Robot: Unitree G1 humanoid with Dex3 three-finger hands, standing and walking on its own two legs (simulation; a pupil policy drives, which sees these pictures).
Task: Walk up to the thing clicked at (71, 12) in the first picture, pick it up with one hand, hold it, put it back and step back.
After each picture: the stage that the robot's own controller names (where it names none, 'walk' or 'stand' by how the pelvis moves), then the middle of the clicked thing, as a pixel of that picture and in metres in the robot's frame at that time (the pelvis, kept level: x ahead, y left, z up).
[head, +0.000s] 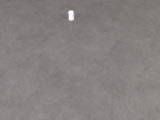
stand; (71, 15) +2.04 +0.12 -0.72
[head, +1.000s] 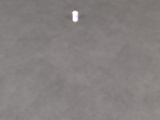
walk; (75, 16) +1.88 +0.17 -0.71
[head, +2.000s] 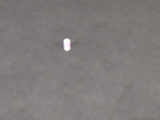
walk; (67, 44) +1.33 +0.21 -0.71
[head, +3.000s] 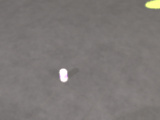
walk; (63, 75) +0.90 +0.20 -0.71
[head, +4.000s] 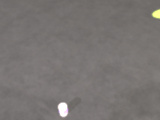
walk; (63, 109) +0.55 +0.16 -0.70
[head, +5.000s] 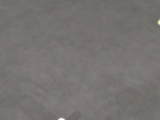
stand; out of the picture +0.41 +0.12 -0.70
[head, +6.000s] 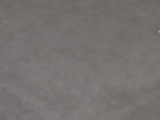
stand; out of the picture +0.36 +0.12 -0.72
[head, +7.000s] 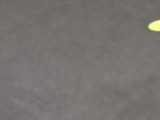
stand; out of the picture +0.35 +0.16 -0.72
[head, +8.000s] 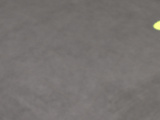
stand; out of the picture +0.37 +0.14 -0.73
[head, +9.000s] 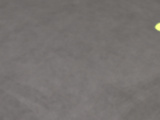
stand; out of the picture +0.35 +0.14 -0.73
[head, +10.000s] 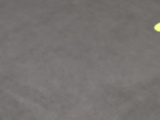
go down; out of the picture +0.35 +0.14 -0.73
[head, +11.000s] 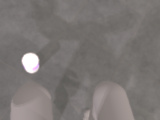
go down; (31, 63) +0.44 +0.18 -0.33
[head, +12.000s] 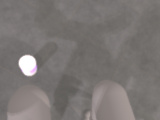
approach; (28, 66) +0.43 +0.18 -0.31
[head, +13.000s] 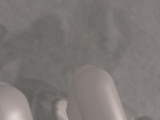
close in; out of the picture +0.42 +0.23 -0.23
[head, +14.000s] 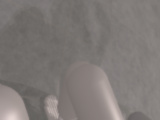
close; out of the picture +0.42 +0.24 -0.23
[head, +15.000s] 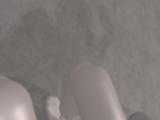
lift; out of the picture +0.39 +0.22 -0.22
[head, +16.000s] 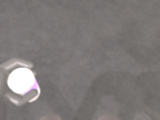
lift; (25, 86) +0.33 +0.18 +0.00
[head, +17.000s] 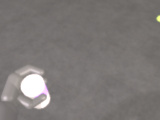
hold; (36, 92) +0.32 +0.16 +0.03
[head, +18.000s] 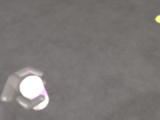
hold; (35, 93) +0.32 +0.16 +0.02
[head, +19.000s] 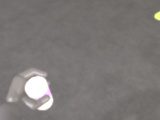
crouch; (40, 94) +0.32 +0.15 +0.01
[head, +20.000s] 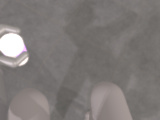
crouch; (15, 51) +0.45 +0.18 -0.09
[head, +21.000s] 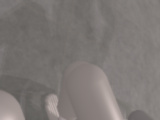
lower; out of the picture +0.44 +0.29 -0.22
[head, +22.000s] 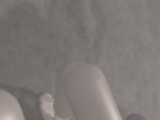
lower; out of the picture +0.43 +0.26 -0.24
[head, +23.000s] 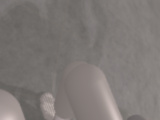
lower; out of the picture +0.44 +0.27 -0.24
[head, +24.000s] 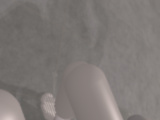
lower; out of the picture +0.44 +0.27 -0.23
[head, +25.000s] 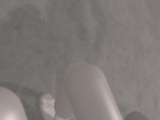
loosen; out of the picture +0.42 +0.24 -0.24
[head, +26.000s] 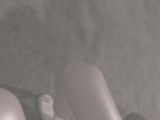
withdraw; out of the picture +0.42 +0.24 -0.24
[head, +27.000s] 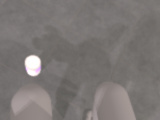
walk; (33, 66) +0.45 +0.18 -0.32
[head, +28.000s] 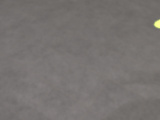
stand; out of the picture +0.37 +0.11 -0.65
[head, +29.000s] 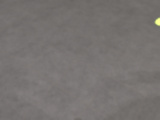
stand; out of the picture +0.39 +0.13 -0.66
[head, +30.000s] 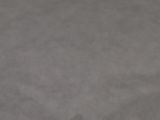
stand; out of the picture +0.38 +0.13 -0.68
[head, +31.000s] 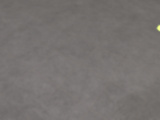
walk; out of the picture +0.39 +0.13 -0.72
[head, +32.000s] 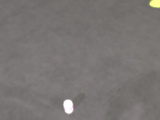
walk; (68, 106) +0.53 +0.14 -0.71
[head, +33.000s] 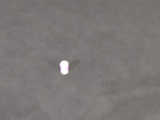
walk; (64, 67) +0.83 +0.10 -0.70
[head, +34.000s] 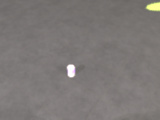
stand; (71, 71) +1.01 +0.12 -0.70
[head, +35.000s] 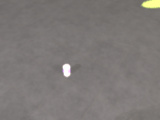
stand; (66, 70) +1.01 +0.14 -0.73
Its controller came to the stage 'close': yes
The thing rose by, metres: 0.72
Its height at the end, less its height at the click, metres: +0.00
